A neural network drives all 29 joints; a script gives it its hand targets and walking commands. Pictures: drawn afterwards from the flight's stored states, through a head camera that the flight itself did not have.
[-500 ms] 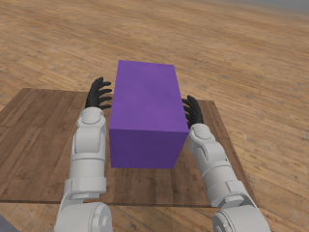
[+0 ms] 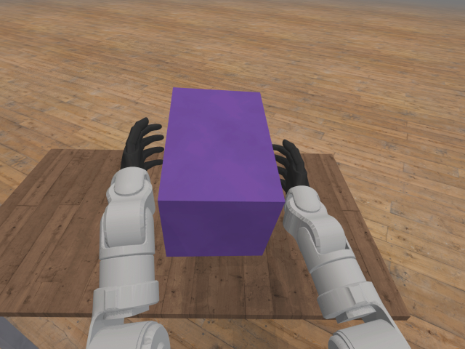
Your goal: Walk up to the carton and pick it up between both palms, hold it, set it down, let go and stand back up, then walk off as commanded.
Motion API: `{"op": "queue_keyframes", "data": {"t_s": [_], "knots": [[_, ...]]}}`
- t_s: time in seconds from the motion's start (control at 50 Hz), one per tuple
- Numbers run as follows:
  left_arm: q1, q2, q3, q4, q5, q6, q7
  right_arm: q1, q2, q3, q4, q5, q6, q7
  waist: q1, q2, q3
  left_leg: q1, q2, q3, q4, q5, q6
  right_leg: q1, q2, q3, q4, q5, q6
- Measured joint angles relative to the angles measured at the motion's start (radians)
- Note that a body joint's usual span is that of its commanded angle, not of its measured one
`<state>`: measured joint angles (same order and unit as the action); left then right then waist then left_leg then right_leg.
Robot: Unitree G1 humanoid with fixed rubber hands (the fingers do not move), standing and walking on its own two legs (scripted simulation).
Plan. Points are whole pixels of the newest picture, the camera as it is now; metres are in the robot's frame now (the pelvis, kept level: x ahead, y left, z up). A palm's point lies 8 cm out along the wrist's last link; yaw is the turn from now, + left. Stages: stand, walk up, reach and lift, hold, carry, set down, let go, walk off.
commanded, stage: hold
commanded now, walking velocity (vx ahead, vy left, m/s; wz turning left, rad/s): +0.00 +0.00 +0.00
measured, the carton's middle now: (216, 169) +0.41 +0.00 +0.15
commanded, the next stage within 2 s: none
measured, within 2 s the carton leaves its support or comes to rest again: neither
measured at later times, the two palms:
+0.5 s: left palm (151, 158) +0.35 +0.11 +0.22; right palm (312, 182) +0.33 -0.15 +0.17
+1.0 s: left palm (124, 170) +0.34 +0.15 +0.20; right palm (291, 172) +0.34 -0.12 +0.19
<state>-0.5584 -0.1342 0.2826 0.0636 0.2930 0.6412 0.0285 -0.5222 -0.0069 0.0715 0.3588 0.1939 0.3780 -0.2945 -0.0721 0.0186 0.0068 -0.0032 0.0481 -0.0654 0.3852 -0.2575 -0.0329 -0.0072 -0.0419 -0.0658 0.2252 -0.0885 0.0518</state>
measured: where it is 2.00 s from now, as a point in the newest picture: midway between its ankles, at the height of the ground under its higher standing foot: outside the picture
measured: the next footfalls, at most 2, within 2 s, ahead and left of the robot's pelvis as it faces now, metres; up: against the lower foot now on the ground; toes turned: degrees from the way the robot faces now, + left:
none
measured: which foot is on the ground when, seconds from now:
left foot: down 0.00-1.00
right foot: down 0.00-1.00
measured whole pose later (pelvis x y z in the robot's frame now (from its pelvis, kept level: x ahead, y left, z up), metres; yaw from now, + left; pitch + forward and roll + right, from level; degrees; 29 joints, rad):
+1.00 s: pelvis -0.02 -0.01 +0.00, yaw +1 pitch -7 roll -2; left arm -0.67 -0.08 0.32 0.11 0.33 0.69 0.01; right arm -0.65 0.08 -0.07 0.49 0.11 0.33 -0.24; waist -0.09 -0.11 0.00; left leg -0.05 0.06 -0.10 0.41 -0.24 -0.06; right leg -0.05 -0.03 -0.09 0.28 -0.09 0.03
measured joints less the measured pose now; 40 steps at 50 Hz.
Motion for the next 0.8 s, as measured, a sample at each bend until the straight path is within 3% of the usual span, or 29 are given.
{"op": "queue_keyframes", "data": {"t_s": [0.08,0.18,0.28,0.4,0.48,0.56,0.64,0.72,0.8], "knots": [[-0.043,0.004,0.02,0.022,0.039,0.026,-0.008,-0.049,0.014,-0.028,0.052,-0.024,0.01,0.025,0.007,-0.03,0.0,0.037,-0.001,-0.001,-0.001,-0.002,0.0,0.032,-0.001,-0.001,0.011,-0.009,-0.002],[-0.116,0.026,0.073,0.087,0.116,0.067,-0.061,-0.141,0.06,-0.094,0.166,-0.075,0.028,0.054,0.002,-0.089,0.042,0.053,-0.007,-0.011,-0.013,0.016,-0.002,0.042,-0.008,-0.01,0.024,-0.008,-0.006],[-0.109,0.057,0.056,0.078,0.1,0.078,-0.066,-0.157,0.086,-0.115,0.193,-0.093,0.009,0.057,-0.015,-0.122,0.077,-0.003,-0.006,-0.022,-0.005,0.036,-0.013,-0.004,-0.006,-0.019,0.019,0.014,-0.014],[-0.033,0.03,-0.009,-0.002,0.012,0.048,0.014,-0.064,0.062,-0.091,0.096,-0.059,-0.036,0.06,-0.036,-0.082,0.027,-0.061,0.004,-0.019,0.021,0.023,-0.02,-0.052,0.006,-0.015,0.015,0.021,-0.017],[-0.05,0.001,-0.026,0.01,0.031,0.035,0.031,-0.044,0.024,-0.078,0.069,-0.039,-0.042,0.061,-0.033,-0.024,-0.008,-0.024,0.011,-0.004,0.026,0.002,-0.015,-0.026,0.012,-0.001,0.028,0.001,-0.014],[-0.14,-0.01,0.028,0.1,0.11,0.044,-0.017,-0.103,0.008,-0.09,0.123,-0.056,-0.011,0.064,-0.019,0.022,-0.003,0.034,0.007,0.012,-0.004,0.005,-0.004,0.006,0.007,0.014,0.042,-0.014,-0.01],[-0.203,-0.002,0.117,0.148,0.167,0.066,-0.089,-0.153,0.023,-0.078,0.167,-0.071,0.022,0.045,-0.003,0.029,0.029,0.061,0.004,0.021,-0.038,0.025,0.016,0.014,0.004,0.022,0.043,-0.009,-0.011],[-0.181,0.027,0.143,0.135,0.146,0.069,-0.13,-0.144,0.049,-0.042,0.16,-0.071,0.028,0.004,0.005,-0.003,0.055,0.046,0.01,0.008,-0.053,0.046,0.013,0.01,0.01,0.009,0.017,0.011,-0.018],[-0.106,0.053,0.101,0.092,0.083,0.051,-0.123,-0.107,0.059,-0.021,0.113,-0.054,0.021,-0.024,0.005,-0.052,0.067,0.009,0.017,-0.018,-0.036,0.051,-0.024,0.0,0.017,-0.017,0.0,0.025,-0.026]]}}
